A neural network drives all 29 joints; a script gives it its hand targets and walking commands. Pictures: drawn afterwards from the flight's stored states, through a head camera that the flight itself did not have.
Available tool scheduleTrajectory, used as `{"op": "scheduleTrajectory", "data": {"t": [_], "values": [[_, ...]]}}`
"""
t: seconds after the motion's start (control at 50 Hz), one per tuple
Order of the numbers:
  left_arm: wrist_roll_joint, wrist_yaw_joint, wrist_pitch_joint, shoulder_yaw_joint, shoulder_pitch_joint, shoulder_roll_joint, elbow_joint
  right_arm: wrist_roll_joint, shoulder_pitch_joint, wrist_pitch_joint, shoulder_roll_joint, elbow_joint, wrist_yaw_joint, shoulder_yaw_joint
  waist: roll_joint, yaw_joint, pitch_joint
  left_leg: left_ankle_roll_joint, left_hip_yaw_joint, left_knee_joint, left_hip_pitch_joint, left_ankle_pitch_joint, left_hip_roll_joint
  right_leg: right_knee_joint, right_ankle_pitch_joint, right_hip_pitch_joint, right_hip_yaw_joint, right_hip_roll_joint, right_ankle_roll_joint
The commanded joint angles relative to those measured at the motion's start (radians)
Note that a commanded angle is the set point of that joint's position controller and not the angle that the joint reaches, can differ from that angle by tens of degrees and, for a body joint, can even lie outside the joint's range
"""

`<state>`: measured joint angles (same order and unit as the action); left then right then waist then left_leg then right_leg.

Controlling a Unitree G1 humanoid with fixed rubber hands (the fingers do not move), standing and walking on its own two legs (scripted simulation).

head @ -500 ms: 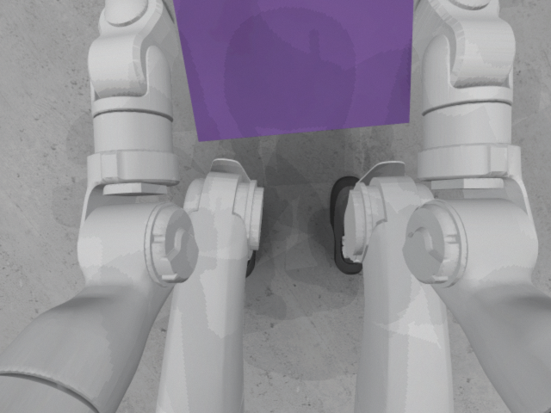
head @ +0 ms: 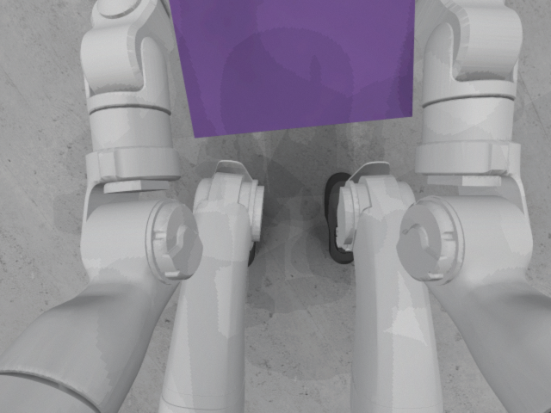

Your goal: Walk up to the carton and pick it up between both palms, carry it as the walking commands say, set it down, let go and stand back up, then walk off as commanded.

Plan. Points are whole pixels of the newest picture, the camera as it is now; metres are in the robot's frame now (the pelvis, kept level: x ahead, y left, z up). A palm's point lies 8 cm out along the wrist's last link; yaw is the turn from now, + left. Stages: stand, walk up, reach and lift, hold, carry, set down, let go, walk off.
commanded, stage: reach and lift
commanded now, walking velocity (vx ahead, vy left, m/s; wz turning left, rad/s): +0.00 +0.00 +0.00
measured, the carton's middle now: (294, 9) +0.52 +0.01 -0.15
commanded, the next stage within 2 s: none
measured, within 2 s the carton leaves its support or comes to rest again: neither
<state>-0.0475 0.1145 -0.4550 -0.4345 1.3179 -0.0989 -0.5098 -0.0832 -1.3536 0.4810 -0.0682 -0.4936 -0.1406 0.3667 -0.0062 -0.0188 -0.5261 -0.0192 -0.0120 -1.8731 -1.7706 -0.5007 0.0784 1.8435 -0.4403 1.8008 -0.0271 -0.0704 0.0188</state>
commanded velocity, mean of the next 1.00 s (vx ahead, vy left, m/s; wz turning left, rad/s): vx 0.00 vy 0.00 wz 0.00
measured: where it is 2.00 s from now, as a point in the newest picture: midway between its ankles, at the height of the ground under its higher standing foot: (292, 237)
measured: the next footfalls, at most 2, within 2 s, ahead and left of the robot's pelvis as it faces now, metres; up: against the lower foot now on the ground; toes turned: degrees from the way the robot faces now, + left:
none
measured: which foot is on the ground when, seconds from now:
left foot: down 0.00-1.00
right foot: down 0.00-1.00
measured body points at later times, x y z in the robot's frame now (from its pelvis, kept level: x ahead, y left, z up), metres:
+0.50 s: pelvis +0.00 +0.00 +0.05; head +0.31 +0.00 +0.36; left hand +0.53 +0.16 -0.02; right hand +0.55 -0.12 -0.02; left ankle +0.15 +0.11 -0.44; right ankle +0.16 -0.11 -0.44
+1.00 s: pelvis +0.00 -0.01 +0.10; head +0.28 -0.01 +0.44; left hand +0.51 +0.16 +0.05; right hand +0.52 -0.12 +0.05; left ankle +0.15 +0.11 -0.44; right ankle +0.16 -0.11 -0.44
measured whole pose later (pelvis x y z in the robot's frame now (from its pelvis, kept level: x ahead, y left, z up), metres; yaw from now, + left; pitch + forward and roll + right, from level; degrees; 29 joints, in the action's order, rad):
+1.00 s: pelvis +0.00 -0.01 +0.10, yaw +0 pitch +13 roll +1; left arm -0.07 0.10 -0.47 -0.40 1.14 -0.06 -0.50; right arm -0.12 -1.15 0.47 -0.01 -0.48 -0.13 0.35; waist -0.01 -0.03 -0.52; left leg -0.03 -0.04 -1.52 -1.30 -0.44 0.07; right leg 1.50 -0.38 1.33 -0.03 -0.07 0.00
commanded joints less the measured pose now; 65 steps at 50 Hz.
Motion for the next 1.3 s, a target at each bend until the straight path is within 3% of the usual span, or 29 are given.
{"op": "scheduleTrajectory", "data": {"t": [0.0, 0.02, 0.04, 0.06, 0.08, 0.16, 0.18, 0.2, 0.26, 0.36, 0.38, 0.42, 0.52, 0.62, 0.64, 0.76, 0.8, 0.82, 0.86, 0.92, 0.98, 1.0, 1.04, 1.06, 1.08, 1.2, 1.22, 1.26, 1.28], "values": [[0.154, -0.253, -0.003, 0.702, 0.837, 1.050, 0.078, 0.167, -0.762, -0.013, 1.047, 0.011, 0.257, -0.641, -0.005, -0.034, 2.323, -0.004, 0.045, 0.273, 0.664, 0.174, 0.089, -0.193, 0.136, -0.783, 0.062, -0.098, -0.004], [0.196, -0.245, -0.001, 0.764, 0.869, 1.083, 0.165, 0.176, -0.728, -0.018, 1.036, 0.042, 0.260, -0.650, 0.014, 0.015, 2.404, -0.011, 0.027, 0.275, 0.760, 0.234, 0.088, -0.191, 0.191, -0.796, 0.076, -0.108, -0.013], [0.175, -0.253, -0.003, 0.744, 0.854, 1.057, 0.146, 0.184, -0.722, -0.011, 1.055, 0.026, 0.261, -0.646, 0.050, -0.019, 2.397, -0.004, 0.061, 0.279, 0.762, 0.189, 0.089, -0.219, 0.156, -0.846, 0.055, -0.105, -0.005], [0.178, -0.253, 0.001, 0.764, 0.858, 1.096, 0.118, 0.159, -0.699, -0.023, 1.035, -0.011, 0.254, -0.604, 0.085, 0.015, 2.370, -0.020, 0.028, 0.284, 0.766, 0.206, 0.092, -0.200, 0.170, -0.770, 0.066, -0.112, -0.015], [0.169, -0.254, 0.010, 0.746, 0.851, 1.029, 0.142, 0.170, -0.697, -0.026, 1.058, 0.006, 0.258, -0.629, 0.059, -0.034, 2.366, -0.018, 0.038, 0.271, 0.756, 0.250, 0.091, -0.202, 0.193, -0.762, 0.054, -0.112, -0.013], [0.161, -0.258, 0.002, 0.715, 0.739, 1.105, 0.047, 0.194, -0.793, -0.043, 1.067, 0.113, 0.263, -0.689, -0.012, -0.054, 2.367, -0.002, 0.022, 0.313, 0.757, 0.254, 0.092, -0.231, 0.194, -0.839, 0.060, -0.111, -0.007], [0.174, -0.250, 0.002, 0.750, 0.782, 1.110, 0.089, 0.181, -0.768, -0.040, 1.016, 0.086, 0.259, -0.675, 0.044, -0.027, 2.338, -0.016, 0.010, 0.331, 0.782, 0.234, 0.088, -0.220, 0.177, -0.823, 0.058, -0.104, -0.020], [0.200, -0.243, 0.020, 0.776, 0.848, 1.067, 0.211, 0.218, -0.811, -0.041, 1.065, 0.174, 0.257, -0.743, -0.011, -0.058, 2.494, -0.003, 0.023, 0.317, 0.852, 0.304, 0.095, -0.228, 0.233, -0.918, 0.048, -0.118, -0.003], [0.219, -0.239, 0.004, 0.812, 0.835, 1.085, 0.191, 0.177, -0.686, -0.027, 1.030, 0.087, 0.244, -0.665, 0.020, 0.028, 2.443, -0.017, 0.003, 0.342, 0.883, 0.277, 0.085, -0.254, 0.223, -0.888, 0.059, -0.114, -0.007], [0.161, -0.266, 0.006, 0.715, 0.794, 1.097, 0.042, 0.132, -0.714, -0.034, 1.068, -0.003, 0.257, -0.629, -0.002, -0.032, 2.218, -0.004, 0.019, 0.384, 0.700, 0.093, 0.086, -0.311, 0.065, -0.869, 0.031, -0.097, -0.016], [0.184, -0.263, 0.001, 0.739, 0.779, 1.154, 0.091, 0.173, -0.772, -0.034, 1.068, 0.090, 0.256, -0.679, 0.007, -0.004, 2.388, -0.006, 0.026, 0.389, 0.815, 0.158, 0.094, -0.319, 0.117, -0.930, 0.045, -0.096, -0.006], [0.167, -0.262, -0.003, 0.737, 0.717, 1.156, 0.065, 0.210, -0.793, -0.040, 1.076, 0.161, 0.252, -0.741, 0.017, -0.060, 2.421, -0.005, 0.044, 0.385, 0.825, 0.197, 0.093, -0.314, 0.159, -0.997, 0.038, -0.102, -0.002], [0.188, -0.256, -0.007, 0.773, 0.734, 1.090, 0.103, 0.155, -0.634, -0.014, 1.071, 0.033, 0.255, -0.661, -0.028, 0.013, 2.344, -0.010, 0.004, 0.419, 0.877, 0.200, 0.081, -0.355, 0.140, -0.938, 0.047, -0.102, -0.004], [0.201, -0.254, 0.000, 0.774, 0.806, 1.091, 0.137, 0.172, -0.685, -0.016, 1.071, 0.053, 0.251, -0.679, 0.003, -0.019, 2.288, -0.008, 0.023, 0.457, 0.846, 0.128, 0.085, -0.407, 0.083, -1.004, 0.010, -0.091, -0.007], [0.182, -0.251, -0.006, 0.771, 0.702, 1.126, 0.128, 0.218, -0.738, -0.032, 1.103, 0.183, 0.249, -0.760, 0.004, -0.074, 2.395, 0.003, 0.007, 0.473, 0.920, 0.186, 0.090, -0.390, 0.141, -1.065, 0.013, -0.104, -0.006], [0.152, -0.257, 0.007, 0.741, 0.715, 1.105, 0.083, 0.148, -0.597, -0.014, 1.132, -0.041, 0.253, -0.677, -0.026, -0.044, 2.214, 0.001, 0.011, 0.515, 0.844, 0.058, 0.078, -0.463, 0.009, -1.009, 0.001, -0.083, -0.001], [0.146, -0.270, -0.001, 0.741, 0.651, 1.133, 0.046, 0.159, -0.647, -0.024, 1.123, 0.037, 0.257, -0.708, -0.012, -0.067, 2.241, 0.002, 0.010, 0.536, 0.862, 0.087, 0.077, -0.465, 0.034, -1.038, 0.011, -0.090, -0.011], [0.190, -0.270, 0.009, 0.769, 0.784, 1.136, 0.159, 0.183, -0.651, -0.019, 1.164, 0.071, 0.254, -0.726, -0.009, -0.055, 2.338, 0.008, 0.021, 0.539, 0.898, 0.101, 0.089, -0.497, 0.054, -1.144, -0.009, -0.090, 0.001], [0.173, -0.284, -0.009, 0.751, 0.663, 1.155, 0.043, 0.146, -0.629, -0.026, 1.126, 0.068, 0.252, -0.679, -0.035, -0.007, 2.237, 0.006, 0.009, 0.555, 0.853, 0.085, 0.088, -0.507, 0.058, -1.125, 0.009, -0.088, 0.000], [0.166, -0.286, 0.003, 0.765, 0.655, 1.164, 0.057, 0.194, -0.642, -0.034, 1.156, 0.069, 0.261, -0.729, 0.035, -0.065, 2.267, 0.002, 0.008, 0.579, 0.895, 0.130, 0.079, -0.513, 0.107, -1.143, -0.014, -0.082, -0.007], [0.197, -0.278, 0.008, 0.840, 0.668, 1.174, 0.186, 0.187, -0.613, -0.041, 1.151, 0.169, 0.253, -0.766, 0.022, -0.027, 2.403, 0.005, -0.015, 0.587, 1.064, 0.227, 0.087, -0.524, 0.178, -1.215, -0.014, -0.093, -0.009], [0.192, -0.272, 0.010, 0.782, 0.696, 1.116, 0.168, 0.202, -0.661, -0.035, 1.141, 0.144, 0.249, -0.776, -0.044, -0.068, 2.354, 0.005, 0.004, 0.575, 0.966, 0.166, 0.085, -0.549, 0.114, -1.219, -0.025, -0.082, 0.006], [0.178, -0.272, -0.002, 0.765, 0.647, 1.150, 0.095, 0.176, -0.578, -0.015, 1.151, 0.051, 0.255, -0.732, -0.055, -0.037, 2.256, 0.005, -0.002, 0.622, 0.959, 0.089, 0.076, -0.589, 0.037, -1.215, -0.024, -0.076, 0.000], [0.166, -0.277, 0.004, 0.769, 0.629, 1.153, 0.119, 0.207, -0.636, -0.027, 1.163, 0.136, 0.244, -0.778, 0.011, -0.078, 2.288, 0.014, 0.022, 0.613, 0.970, 0.107, 0.093, -0.597, 0.051, -1.271, -0.043, -0.078, 0.008], [0.171, -0.286, 0.008, 0.760, 0.642, 1.161, 0.103, 0.169, -0.555, -0.022, 1.179, 0.042, 0.245, -0.720, -0.023, -0.017, 2.182, 0.018, 0.005, 0.633, 0.919, 0.071, 0.080, -0.611, 0.029, -1.225, -0.027, -0.077, 0.006], [0.159, -0.289, 0.021, 0.821, 0.609, 1.171, 0.139, 0.165, -0.480, -0.042, 1.159, 0.040, 0.266, -0.727, 0.064, -0.047, 2.202, -0.004, 0.003, 0.680, 1.033, 0.144, 0.077, -0.638, 0.113, -1.248, -0.037, -0.074, -0.011], [0.170, -0.293, 0.017, 0.842, 0.616, 1.165, 0.155, 0.154, -0.439, -0.035, 1.185, 0.019, 0.268, -0.703, 0.055, -0.016, 2.174, -0.002, -0.014, 0.708, 1.082, 0.147, 0.070, -0.653, 0.138, -1.283, -0.033, -0.076, -0.010], [0.146, -0.303, 0.031, 0.817, 0.559, 1.161, 0.114, 0.152, -0.461, -0.050, 1.214, 0.031, 0.273, -0.735, 0.014, -0.061, 2.109, 0.009, -0.013, 0.711, 1.037, 0.125, 0.070, -0.674, 0.089, -1.268, -0.046, -0.073, -0.008], [0.161, -0.295, 0.029, 0.825, 0.576, 1.189, 0.153, 0.164, -0.463, -0.047, 1.198, 0.046, 0.278, -0.733, 0.019, -0.018, 2.177, 0.005, -0.025, 0.743, 1.099, 0.131, 0.061, -0.683, 0.100, -1.312, -0.031, -0.075, -0.008]]}}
